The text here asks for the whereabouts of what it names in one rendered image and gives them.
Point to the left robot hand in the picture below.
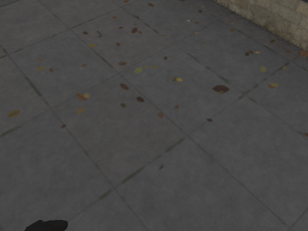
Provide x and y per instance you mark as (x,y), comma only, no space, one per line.
(50,225)

